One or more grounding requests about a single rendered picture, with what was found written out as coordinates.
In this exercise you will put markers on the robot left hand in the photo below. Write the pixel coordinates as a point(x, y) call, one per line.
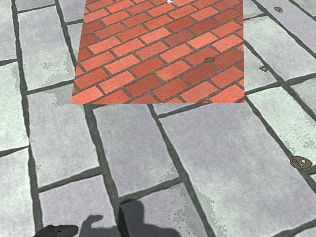
point(67, 230)

